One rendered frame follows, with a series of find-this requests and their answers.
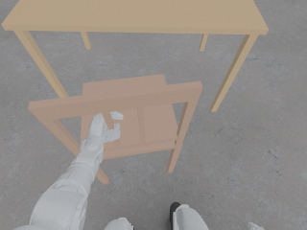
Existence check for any robot left hand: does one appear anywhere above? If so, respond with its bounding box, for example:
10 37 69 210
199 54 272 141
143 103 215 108
87 111 124 143

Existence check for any table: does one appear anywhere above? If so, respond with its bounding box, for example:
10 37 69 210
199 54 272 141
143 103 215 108
1 0 269 112

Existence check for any robot left thigh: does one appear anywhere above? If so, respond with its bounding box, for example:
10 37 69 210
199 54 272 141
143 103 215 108
104 218 133 230

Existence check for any chair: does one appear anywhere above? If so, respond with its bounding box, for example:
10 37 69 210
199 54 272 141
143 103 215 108
28 74 203 185

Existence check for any robot right foot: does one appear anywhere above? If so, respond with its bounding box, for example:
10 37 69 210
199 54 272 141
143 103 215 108
170 202 180 230

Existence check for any robot left forearm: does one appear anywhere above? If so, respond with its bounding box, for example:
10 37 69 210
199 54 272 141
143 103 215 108
29 134 104 225

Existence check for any left robot upper arm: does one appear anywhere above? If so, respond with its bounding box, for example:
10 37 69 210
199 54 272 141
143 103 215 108
13 188 88 230

